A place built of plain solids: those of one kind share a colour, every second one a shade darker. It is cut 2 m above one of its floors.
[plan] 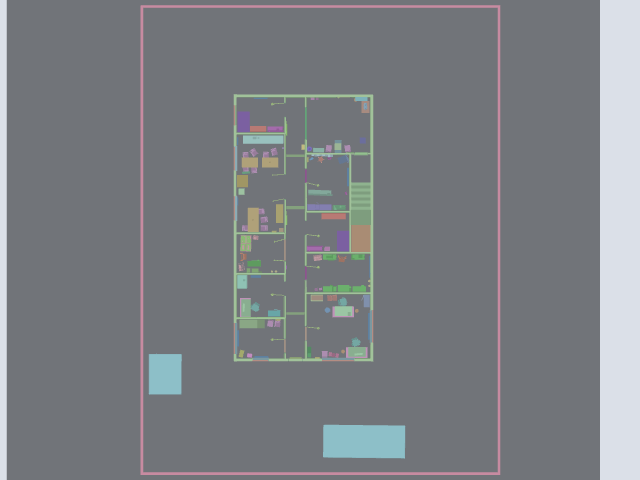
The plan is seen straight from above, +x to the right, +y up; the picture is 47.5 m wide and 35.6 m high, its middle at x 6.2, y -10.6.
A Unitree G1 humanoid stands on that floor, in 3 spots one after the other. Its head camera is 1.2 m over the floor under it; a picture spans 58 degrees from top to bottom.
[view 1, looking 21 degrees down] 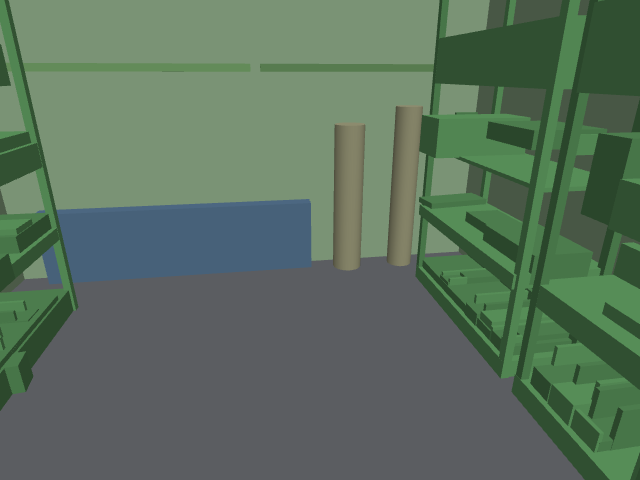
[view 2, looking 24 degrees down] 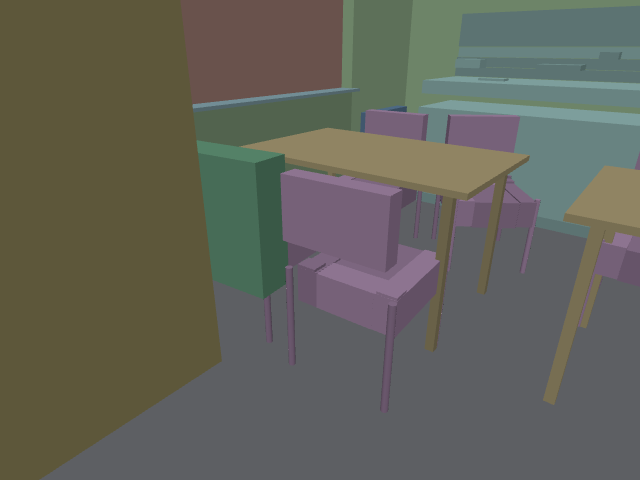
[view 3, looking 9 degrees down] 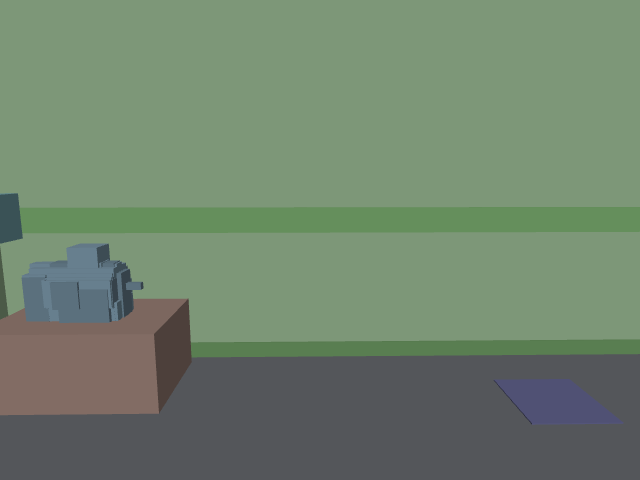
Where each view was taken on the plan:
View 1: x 7.25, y -13.05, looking -9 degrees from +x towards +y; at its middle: wall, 2.93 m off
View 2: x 2.10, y -6.65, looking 129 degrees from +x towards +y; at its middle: chair_frame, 1.42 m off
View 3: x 7.25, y -1.95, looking -1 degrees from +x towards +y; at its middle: wall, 2.73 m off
